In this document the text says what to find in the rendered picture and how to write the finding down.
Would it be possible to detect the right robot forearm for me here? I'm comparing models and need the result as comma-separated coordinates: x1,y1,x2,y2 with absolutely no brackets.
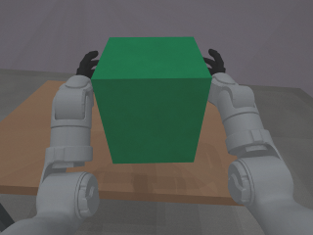
207,72,294,193

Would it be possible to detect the robot right upper arm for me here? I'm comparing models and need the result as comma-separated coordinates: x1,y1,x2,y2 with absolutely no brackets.
228,156,313,235

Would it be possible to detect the left robot hand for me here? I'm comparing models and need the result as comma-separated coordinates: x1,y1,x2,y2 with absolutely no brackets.
76,50,100,92

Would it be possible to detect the robot left upper arm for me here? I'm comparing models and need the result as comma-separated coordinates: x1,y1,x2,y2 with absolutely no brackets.
0,171,100,235

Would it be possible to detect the carton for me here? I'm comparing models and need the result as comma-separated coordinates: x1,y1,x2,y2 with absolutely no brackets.
91,36,212,164

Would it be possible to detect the right robot hand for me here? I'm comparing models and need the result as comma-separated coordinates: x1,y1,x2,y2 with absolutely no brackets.
203,49,226,76

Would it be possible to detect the left robot forearm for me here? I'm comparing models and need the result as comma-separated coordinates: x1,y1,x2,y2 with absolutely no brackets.
36,74,94,211

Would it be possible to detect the table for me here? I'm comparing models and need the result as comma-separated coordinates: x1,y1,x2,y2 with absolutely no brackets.
0,80,244,232

